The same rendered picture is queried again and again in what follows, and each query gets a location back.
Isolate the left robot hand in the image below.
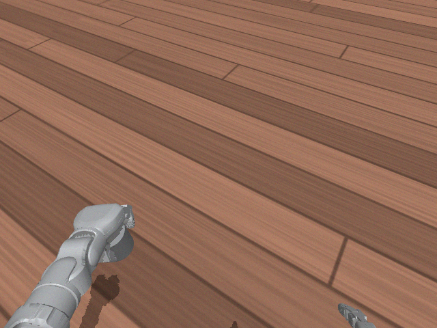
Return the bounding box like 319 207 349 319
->
73 203 135 263

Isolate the right robot hand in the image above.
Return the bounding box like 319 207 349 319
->
338 303 376 328

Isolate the can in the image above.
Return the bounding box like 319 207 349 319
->
107 222 134 262

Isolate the left robot arm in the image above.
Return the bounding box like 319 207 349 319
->
4 227 107 328

